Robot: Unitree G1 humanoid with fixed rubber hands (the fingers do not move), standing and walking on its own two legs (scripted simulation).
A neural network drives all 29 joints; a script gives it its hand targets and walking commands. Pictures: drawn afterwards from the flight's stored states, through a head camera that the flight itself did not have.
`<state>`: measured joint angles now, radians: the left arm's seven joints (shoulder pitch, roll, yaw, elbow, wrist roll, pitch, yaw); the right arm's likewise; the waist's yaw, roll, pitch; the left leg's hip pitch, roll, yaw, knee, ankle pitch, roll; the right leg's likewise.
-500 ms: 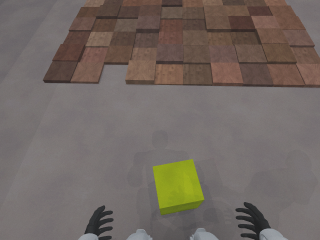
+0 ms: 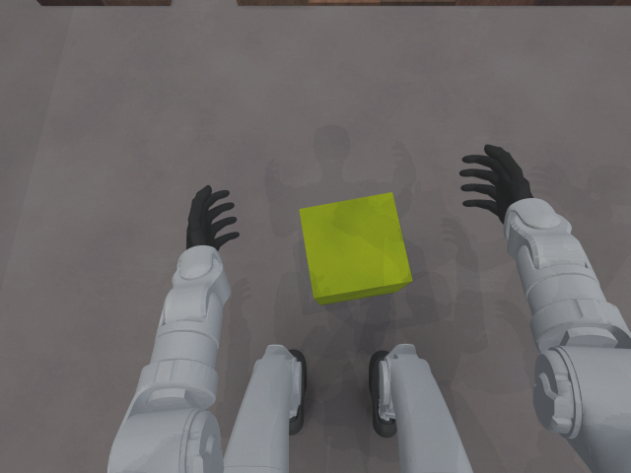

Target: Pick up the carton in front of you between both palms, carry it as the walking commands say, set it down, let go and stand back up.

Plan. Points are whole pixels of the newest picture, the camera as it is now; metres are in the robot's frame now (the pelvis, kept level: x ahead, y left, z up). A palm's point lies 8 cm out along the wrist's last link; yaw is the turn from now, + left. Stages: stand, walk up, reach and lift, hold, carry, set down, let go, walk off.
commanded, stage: reach and lift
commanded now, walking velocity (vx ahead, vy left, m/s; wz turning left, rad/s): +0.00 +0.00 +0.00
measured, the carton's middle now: (352, 254) +0.46 -0.02 -0.53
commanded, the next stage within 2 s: none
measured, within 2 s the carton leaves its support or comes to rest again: leaves its support in 1.88 s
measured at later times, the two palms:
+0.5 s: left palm (239, 231) +0.44 +0.17 -0.22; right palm (465, 196) +0.49 -0.21 -0.23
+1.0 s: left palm (262, 251) +0.45 +0.18 -0.43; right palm (430, 234) +0.48 -0.19 -0.44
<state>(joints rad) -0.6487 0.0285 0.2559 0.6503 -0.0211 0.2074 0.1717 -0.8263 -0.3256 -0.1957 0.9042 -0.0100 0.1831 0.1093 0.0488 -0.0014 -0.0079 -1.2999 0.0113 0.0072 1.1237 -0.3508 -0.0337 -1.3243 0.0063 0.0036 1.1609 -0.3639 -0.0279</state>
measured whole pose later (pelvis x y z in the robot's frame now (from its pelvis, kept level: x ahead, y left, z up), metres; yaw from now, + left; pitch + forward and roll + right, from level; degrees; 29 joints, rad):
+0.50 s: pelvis +0.01 +0.00 -0.08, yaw +3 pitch +50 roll +5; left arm -0.86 0.03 0.36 0.79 0.02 0.03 0.13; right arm -1.06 -0.34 -0.23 1.04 -0.03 0.04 0.06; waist 0.04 0.00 -0.14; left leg -1.83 0.00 0.02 1.39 -0.43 -0.04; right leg -1.87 0.00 0.02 1.44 -0.44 -0.03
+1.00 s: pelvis -0.05 +0.01 -0.27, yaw +4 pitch +38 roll +4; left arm -1.27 0.18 0.16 1.03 -0.24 0.05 0.22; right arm -1.39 -0.51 0.02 1.23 0.22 0.02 0.00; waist 0.03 0.05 0.27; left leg -2.23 -0.03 0.03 2.04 -0.48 -0.04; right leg -2.27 -0.02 0.04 2.10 -0.50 -0.02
